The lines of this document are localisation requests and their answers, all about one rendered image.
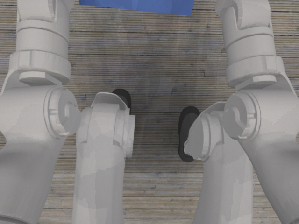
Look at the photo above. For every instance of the right robot forearm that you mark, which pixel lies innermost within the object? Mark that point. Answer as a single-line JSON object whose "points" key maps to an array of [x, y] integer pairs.
{"points": [[249, 45]]}

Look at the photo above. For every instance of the robot left upper arm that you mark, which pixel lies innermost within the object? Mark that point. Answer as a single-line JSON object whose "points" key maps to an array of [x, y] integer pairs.
{"points": [[36, 121]]}

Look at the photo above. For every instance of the robot right upper arm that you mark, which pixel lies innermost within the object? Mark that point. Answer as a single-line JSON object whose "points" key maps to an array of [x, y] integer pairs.
{"points": [[266, 122]]}

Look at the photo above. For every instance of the left robot shin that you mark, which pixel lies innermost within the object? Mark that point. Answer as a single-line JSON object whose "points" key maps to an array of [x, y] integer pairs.
{"points": [[101, 97]]}

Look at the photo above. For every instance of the left robot forearm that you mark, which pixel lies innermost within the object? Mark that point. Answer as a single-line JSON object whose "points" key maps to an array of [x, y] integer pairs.
{"points": [[42, 41]]}

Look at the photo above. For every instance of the left robot thigh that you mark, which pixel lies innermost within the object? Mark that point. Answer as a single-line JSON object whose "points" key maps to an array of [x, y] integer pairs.
{"points": [[100, 163]]}

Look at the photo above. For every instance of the carton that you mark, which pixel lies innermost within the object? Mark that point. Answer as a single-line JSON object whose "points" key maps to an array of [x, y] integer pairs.
{"points": [[180, 7]]}

